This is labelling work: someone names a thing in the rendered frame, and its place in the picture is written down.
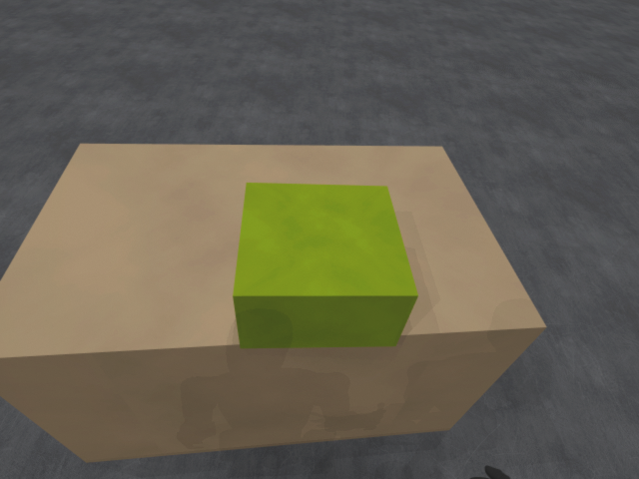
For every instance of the pedestal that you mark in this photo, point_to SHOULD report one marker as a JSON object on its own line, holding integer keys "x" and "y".
{"x": 118, "y": 331}

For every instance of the carton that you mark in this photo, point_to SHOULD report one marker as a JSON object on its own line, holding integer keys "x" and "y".
{"x": 321, "y": 266}

